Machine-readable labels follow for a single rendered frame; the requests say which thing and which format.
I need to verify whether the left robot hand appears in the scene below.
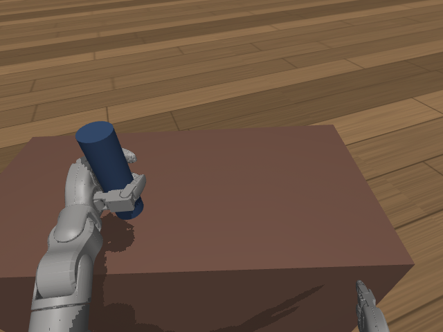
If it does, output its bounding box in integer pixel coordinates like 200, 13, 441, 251
64, 148, 146, 216

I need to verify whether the left robot arm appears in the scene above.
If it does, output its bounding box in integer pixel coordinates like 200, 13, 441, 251
28, 205, 103, 332

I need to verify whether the right robot hand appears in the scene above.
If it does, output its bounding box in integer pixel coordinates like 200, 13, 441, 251
356, 280, 390, 332

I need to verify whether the can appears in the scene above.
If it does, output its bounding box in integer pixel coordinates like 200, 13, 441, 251
75, 121, 143, 220

